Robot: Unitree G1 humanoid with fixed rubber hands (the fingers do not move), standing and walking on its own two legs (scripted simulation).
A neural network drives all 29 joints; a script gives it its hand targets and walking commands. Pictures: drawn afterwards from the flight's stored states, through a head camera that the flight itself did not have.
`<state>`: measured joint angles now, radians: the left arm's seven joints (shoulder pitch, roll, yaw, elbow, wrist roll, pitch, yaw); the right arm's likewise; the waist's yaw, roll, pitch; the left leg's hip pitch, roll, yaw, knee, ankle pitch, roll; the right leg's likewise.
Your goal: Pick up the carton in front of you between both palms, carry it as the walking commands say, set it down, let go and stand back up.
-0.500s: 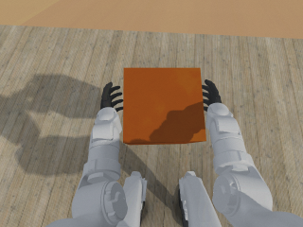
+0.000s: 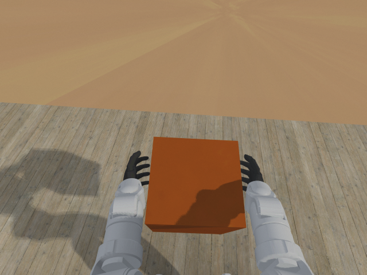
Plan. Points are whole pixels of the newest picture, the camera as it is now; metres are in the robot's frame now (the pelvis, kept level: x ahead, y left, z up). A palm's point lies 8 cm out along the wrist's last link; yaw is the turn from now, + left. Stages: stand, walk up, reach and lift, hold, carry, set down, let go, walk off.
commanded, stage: reach and lift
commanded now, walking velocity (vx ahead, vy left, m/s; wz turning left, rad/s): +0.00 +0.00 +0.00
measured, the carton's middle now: (191, 190) +0.33 +0.01 -0.10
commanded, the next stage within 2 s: hold in 1.16 s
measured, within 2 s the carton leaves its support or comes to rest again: neither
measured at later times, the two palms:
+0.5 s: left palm (123, 184) +0.29 +0.16 +0.03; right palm (260, 187) +0.28 -0.14 +0.03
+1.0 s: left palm (125, 178) +0.29 +0.15 +0.05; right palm (265, 182) +0.29 -0.14 +0.04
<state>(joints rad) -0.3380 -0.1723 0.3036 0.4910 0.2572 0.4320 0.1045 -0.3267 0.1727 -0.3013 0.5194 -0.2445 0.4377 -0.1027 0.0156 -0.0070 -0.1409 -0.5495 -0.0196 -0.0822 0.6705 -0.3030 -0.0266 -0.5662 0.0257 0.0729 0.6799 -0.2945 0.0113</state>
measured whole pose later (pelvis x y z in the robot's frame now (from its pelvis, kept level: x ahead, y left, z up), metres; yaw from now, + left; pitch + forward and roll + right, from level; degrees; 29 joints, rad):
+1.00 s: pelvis +0.01 +0.00 +0.03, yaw +0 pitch -5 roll +0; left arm -0.26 -0.15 0.22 0.32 0.29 0.68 0.01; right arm -0.23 0.15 -0.21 0.32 -0.26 0.69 -0.02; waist 0.01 -0.01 0.01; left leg -0.09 -0.01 -0.08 0.38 -0.21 -0.02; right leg -0.10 0.02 0.08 0.39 -0.20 0.01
